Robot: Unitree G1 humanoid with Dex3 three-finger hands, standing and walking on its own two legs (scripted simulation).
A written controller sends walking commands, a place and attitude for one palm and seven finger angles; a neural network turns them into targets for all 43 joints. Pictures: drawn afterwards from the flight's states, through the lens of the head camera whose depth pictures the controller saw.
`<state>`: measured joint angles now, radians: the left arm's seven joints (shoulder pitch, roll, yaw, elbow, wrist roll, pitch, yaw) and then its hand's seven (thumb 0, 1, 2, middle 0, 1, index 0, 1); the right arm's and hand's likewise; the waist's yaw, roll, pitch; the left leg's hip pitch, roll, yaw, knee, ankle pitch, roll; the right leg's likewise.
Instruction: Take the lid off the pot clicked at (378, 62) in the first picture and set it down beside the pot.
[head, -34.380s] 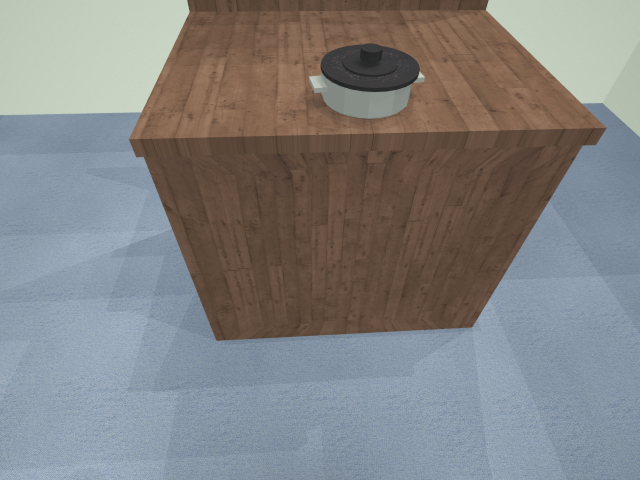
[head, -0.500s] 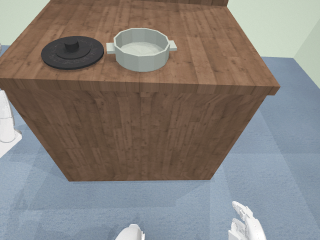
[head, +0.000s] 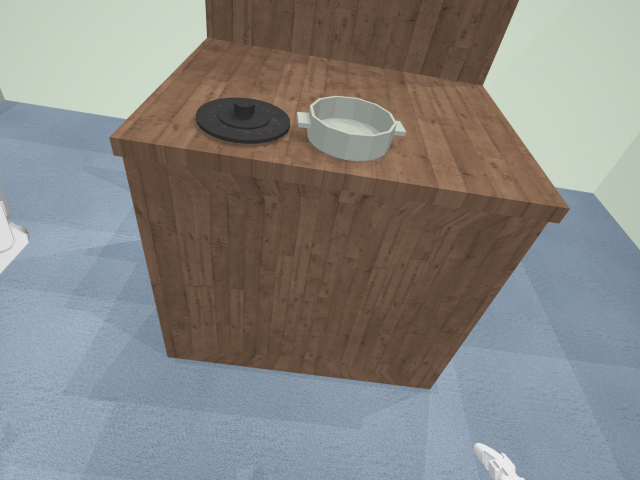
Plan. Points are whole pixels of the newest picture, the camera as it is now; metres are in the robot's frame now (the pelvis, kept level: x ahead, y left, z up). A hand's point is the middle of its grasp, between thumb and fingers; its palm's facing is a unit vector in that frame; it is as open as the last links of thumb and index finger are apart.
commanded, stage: stop stepping back and stand still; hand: left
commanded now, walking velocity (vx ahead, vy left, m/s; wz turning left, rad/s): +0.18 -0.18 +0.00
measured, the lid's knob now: (244, 107) +0.79 +0.26 +0.11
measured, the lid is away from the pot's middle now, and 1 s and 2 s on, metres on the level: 0.23 0.23 0.23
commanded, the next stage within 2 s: let the arm hang, fingers relaxed in 1.18 s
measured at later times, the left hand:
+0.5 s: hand out of the picture +0.17 +0.13 -0.16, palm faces -0.10 -0.99 -0.12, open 7.4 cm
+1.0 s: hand out of the picture +0.15 +0.17 -0.17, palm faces +0.07 -0.97 -0.25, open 7.4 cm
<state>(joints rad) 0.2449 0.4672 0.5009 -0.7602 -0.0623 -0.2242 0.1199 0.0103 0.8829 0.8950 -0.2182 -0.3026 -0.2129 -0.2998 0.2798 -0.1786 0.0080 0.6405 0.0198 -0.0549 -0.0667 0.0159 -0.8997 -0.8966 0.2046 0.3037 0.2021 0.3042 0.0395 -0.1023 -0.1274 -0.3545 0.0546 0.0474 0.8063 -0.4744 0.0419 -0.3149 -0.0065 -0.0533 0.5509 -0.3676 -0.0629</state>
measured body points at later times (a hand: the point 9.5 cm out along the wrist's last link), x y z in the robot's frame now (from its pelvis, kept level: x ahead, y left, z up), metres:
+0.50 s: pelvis +0.02 -0.01 -0.02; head +0.04 +0.00 +0.43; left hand +0.17 +0.19 -0.15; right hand +0.05 -0.28 -0.15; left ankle -0.03 +0.13 -0.72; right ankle +0.07 -0.15 -0.74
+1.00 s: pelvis +0.10 -0.02 +0.00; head +0.14 -0.04 +0.45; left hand +0.14 +0.22 -0.15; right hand +0.08 -0.22 -0.17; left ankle +0.01 +0.10 -0.73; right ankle +0.07 -0.15 -0.74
